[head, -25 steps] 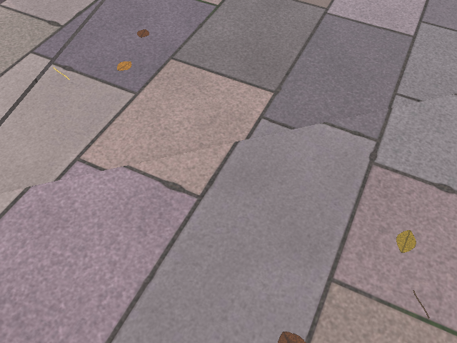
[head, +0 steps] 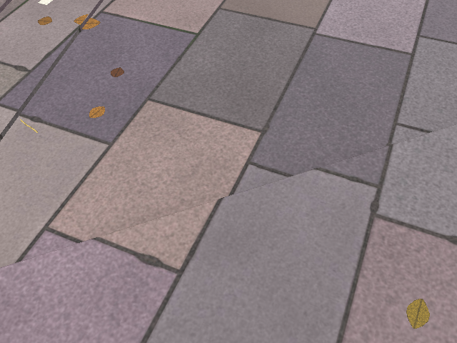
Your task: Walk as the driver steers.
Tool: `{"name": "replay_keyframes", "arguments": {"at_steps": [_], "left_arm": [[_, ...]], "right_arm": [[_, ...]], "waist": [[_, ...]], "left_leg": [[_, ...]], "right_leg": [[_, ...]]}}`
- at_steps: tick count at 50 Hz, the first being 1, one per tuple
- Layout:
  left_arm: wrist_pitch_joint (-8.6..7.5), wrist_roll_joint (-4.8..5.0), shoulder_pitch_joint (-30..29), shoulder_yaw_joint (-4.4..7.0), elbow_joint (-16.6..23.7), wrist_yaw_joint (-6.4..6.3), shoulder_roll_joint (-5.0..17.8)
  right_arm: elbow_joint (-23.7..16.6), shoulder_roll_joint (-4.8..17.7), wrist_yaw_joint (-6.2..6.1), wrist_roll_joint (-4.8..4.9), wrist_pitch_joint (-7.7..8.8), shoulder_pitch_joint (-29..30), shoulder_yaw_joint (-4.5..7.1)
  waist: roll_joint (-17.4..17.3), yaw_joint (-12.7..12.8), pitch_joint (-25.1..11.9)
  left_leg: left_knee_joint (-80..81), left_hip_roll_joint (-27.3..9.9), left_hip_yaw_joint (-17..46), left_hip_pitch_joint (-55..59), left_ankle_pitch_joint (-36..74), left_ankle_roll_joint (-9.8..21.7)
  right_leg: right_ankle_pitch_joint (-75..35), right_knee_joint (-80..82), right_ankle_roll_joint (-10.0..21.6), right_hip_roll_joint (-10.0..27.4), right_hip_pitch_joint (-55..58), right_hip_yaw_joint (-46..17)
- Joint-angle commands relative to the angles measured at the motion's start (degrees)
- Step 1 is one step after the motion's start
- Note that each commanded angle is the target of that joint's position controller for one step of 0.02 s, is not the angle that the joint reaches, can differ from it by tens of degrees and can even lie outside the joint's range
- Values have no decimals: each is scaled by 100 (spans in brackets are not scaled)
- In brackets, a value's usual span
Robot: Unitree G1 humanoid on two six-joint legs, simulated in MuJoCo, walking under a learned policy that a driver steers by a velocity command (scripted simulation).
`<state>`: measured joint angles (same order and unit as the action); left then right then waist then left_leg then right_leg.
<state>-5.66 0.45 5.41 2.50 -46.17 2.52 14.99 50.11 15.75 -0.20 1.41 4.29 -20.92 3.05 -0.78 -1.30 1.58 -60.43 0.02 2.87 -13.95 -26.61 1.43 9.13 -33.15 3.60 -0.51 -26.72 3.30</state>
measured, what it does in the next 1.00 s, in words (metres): walks ahead, turning right: left foot, then right foot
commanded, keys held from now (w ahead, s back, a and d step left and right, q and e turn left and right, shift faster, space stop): w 0.10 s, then w+e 0.80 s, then w+q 0.10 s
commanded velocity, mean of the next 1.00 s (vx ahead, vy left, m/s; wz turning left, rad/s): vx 0.50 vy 0.00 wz -0.37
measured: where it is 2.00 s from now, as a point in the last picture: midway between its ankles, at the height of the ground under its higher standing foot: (299, 194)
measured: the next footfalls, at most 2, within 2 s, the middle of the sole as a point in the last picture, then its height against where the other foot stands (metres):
left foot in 0.44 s outside the picture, level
right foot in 0.94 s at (295, 292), level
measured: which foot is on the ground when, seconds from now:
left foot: up 0.00-0.42, down 0.44-0.94, up 0.96-1.00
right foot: down 0.00-0.46, up 0.48-0.92, down 0.94-1.00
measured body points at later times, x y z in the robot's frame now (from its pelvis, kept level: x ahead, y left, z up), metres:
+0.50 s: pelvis +0.28 +0.03 +0.00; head +0.31 +0.03 +0.45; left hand +0.29 +0.29 -0.14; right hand +0.45 -0.23 -0.08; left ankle +0.39 +0.13 -0.72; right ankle +0.10 -0.08 -0.69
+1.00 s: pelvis +0.52 -0.05 +0.00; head +0.54 -0.08 +0.44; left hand +0.79 +0.09 -0.10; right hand +0.40 -0.28 -0.15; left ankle +0.42 +0.13 -0.66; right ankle +0.57 -0.14 -0.72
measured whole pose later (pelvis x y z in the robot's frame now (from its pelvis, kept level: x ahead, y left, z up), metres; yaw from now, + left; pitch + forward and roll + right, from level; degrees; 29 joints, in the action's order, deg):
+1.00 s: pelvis +0.52 -0.05 +0.00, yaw -26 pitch +1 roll +1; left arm -1.6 -2.3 4.6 3.2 -44.7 1.9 14.3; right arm 53.4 13.7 -0.2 -1.1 2.7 -21.1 2.8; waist -0.7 -2.4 3.6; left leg -56.3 -5.8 -8.6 -9.7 -27.2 -0.6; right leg 11.5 -36.1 7.2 -2.0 -25.3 6.0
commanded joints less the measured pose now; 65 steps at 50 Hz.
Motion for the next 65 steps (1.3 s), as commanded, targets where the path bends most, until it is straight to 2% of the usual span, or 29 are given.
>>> {"name": "replay_keyframes", "arguments": {"at_steps": [1,3,5,9,16,19,20,21,22,23,24,25,26,27,29,32,33,37,43,45,46,47,48,49,50,52,54,56,65], "left_arm": [[4,-18,853,180,30,-34,716],[-55,-107,565,122,48,-10,511],[-115,-79,655,147,-49,-24,597],[-58,-12,1111,197,-228,-160,798],[121,99,1824,225,-444,-288,879],[205,113,1831,279,-442,-350,963],[-5,-881,2092,27,-727,82,463],[-101,-695,1780,137,-635,227,607],[-162,-542,1672,165,-593,307,752],[-204,-501,1731,42,-478,348,334],[-312,-652,2757,-203,-312,386,-415],[-303,-487,1589,-38,-326,412,245],[-276,-415,1233,30,-303,279,380],[-249,-410,1296,60,-390,116,445],[-156,-586,1244,-65,-358,68,97],[-44,-453,987,-110,-270,225,-133],[221,-38,711,50,-74,98,162],[489,-128,137,-38,278,115,-91],[536,-280,-634,67,633,150,174],[519,-319,-284,146,576,116,283],[455,-364,439,202,348,71,317],[377,-426,1541,321,0,-15,567],[340,-406,1991,447,-32,-103,1230],[414,-199,2123,477,-12,-177,1324],[423,-151,1748,439,-68,-239,1212],[317,-186,1217,282,-100,-264,671],[195,-168,979,186,-133,-257,384],[81,-137,1128,191,-239,-259,425],[-11,-128,1648,152,-539,-345,442]], "right_arm": [[-655,697,-9,15,237,474,127],[-581,558,-45,-60,90,258,162],[-529,393,-64,-71,-15,144,142],[-834,337,-96,-181,15,1012,136],[-1152,183,98,-66,200,2358,55],[-1222,383,178,-45,300,2429,105],[-957,17,149,-734,111,1822,-133],[-954,357,139,-691,42,1610,-13],[-852,778,113,-502,62,1235,117],[-647,1016,67,-447,125,296,167],[-478,1107,32,-391,131,-759,75],[-261,623,-38,-561,184,-1062,9],[-267,565,-47,-460,242,-408,-18],[-328,244,-70,-413,241,77,-127],[-356,-279,-138,-433,249,436,-324],[-379,-130,-207,-515,313,632,-253],[-122,697,-49,-240,329,212,37],[30,234,49,-179,294,149,0],[205,625,-92,-298,83,-313,192],[245,785,-107,-326,-31,-380,237],[286,758,-94,-307,-92,-464,210],[243,588,-72,-316,-115,-555,128],[-123,-82,54,-187,-78,-832,-71],[-127,436,31,-238,-81,-413,83],[-254,527,29,-201,-74,168,117],[-103,324,64,-177,-41,188,60],[137,253,104,-314,-228,-202,67],[177,190,161,-287,-327,-169,97],[-414,-80,349,-300,-334,1617,-6]], "waist": [[385,438,-595],[589,100,-405],[547,4,-327],[324,173,-73],[453,623,154],[597,494,127],[754,204,-61],[584,-56,-2],[304,-298,-434],[-329,-582,-1564],[-1916,-423,-3127],[-1093,-978,-1542],[-793,-649,-441],[-597,-337,-232],[-392,58,-246],[-311,155,-146],[-35,236,152],[-638,237,211],[-336,-44,405],[-399,75,109],[-241,357,-283],[178,763,-949],[1594,702,-1629],[1013,828,-1872],[490,727,-1083],[162,324,-341],[393,60,-222],[352,-9,-128],[432,324,516]], "left_leg": [[-1205,-571,182,-2812,647,165],[-702,-829,222,-2120,1126,151],[-437,-863,142,-2033,1337,56],[855,-823,65,-2624,2340,-197],[2904,-334,-73,-2175,3178,-299],[3333,-243,39,-1802,2782,-190],[3132,-427,172,-1518,2803,-15],[3363,-347,-70,-998,2579,187],[3297,-245,-301,290,2764,446],[2872,-812,236,2364,3087,1141],[3639,-2343,2980,5157,2150,2613],[4491,-2249,3669,4203,-14,1850],[4753,-2135,2934,2771,-765,1325],[4922,-2055,2304,1854,-214,1227],[5216,-1874,1338,1042,1437,1157],[5589,-1647,211,856,2306,1143],[5371,-1611,-158,383,3393,810],[5240,-1251,-1157,109,3021,577],[4830,-1719,-1326,1455,3363,530],[3729,-1694,-1596,1841,5220,445],[2670,-1595,-1724,1622,5640,389],[1269,-1421,-1780,675,4710,240],[-792,-592,-1796,-1769,875,-108],[-1591,-123,-753,-2325,-490,-137],[-1666,-420,-372,-2610,52,-44],[-832,-703,-149,-2016,706,75],[-495,-690,-58,-1402,942,71],[-329,-610,-28,-1489,1245,88],[1911,-391,-589,-2120,2881,102]], "right_leg": [[576,1899,1024,1728,2599,-2627],[-39,2234,929,1385,1726,-1970],[-570,2456,1023,1297,1481,-1563],[-1319,2564,1028,1172,1729,-1292],[-863,2211,834,1097,2120,-1325],[-815,1797,730,1297,2399,-1705],[-1258,1765,919,1449,2672,-1808],[-1868,1433,818,1355,2545,-1733],[-2184,774,577,911,2056,-1531],[-1400,-709,199,151,1155,-1173],[2102,-2414,-154,-841,-980,-922],[2245,-3707,29,-407,-2421,-1149],[1560,-4082,226,-29,-2546,-1132],[1130,-3993,297,296,-2124,-976],[576,-3587,336,656,-1282,-1050],[309,-2931,154,742,-1186,-830],[59,-2994,-54,530,-1048,-456],[-1155,-1474,-100,563,-619,-162],[-129,-366,274,352,-570,254],[550,-146,503,-54,-10,509],[443,250,644,-334,975,518],[523,476,872,-26,2607,-134],[1031,975,1583,1917,4593,-3064],[448,1756,1715,2436,4433,-4336],[-197,1660,1499,2193,3877,-3148],[-1029,1918,982,1690,2529,-1787],[-1197,2187,671,1409,1931,-1103],[-1337,2353,583,1316,1935,-751],[-1825,2661,330,1186,2354,488]]}}
Velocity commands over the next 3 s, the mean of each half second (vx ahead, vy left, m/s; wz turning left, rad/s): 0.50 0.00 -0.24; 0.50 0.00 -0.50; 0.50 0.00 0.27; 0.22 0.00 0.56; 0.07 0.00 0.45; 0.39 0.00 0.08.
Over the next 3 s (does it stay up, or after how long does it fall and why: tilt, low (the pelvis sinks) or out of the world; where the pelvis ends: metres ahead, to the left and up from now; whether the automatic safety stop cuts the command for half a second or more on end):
stays up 1.27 -0.19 -0.09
